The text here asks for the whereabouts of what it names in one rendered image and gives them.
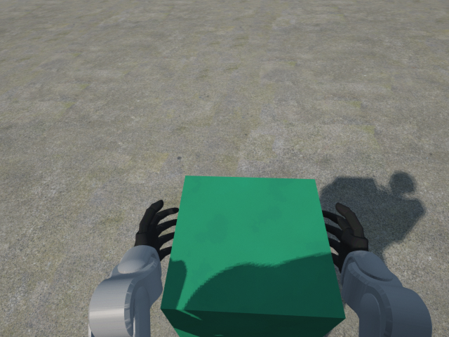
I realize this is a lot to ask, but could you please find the robot left forearm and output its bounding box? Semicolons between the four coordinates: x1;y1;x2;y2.
88;245;163;337

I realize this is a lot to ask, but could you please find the right robot hand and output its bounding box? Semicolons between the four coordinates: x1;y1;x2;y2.
322;203;368;273

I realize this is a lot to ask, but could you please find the robot right forearm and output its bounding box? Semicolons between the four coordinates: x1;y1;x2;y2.
340;251;432;337

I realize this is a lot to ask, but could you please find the carton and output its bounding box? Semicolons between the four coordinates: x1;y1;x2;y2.
161;176;346;337

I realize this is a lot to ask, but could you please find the left robot hand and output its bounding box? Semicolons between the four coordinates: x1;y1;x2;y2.
134;200;179;262

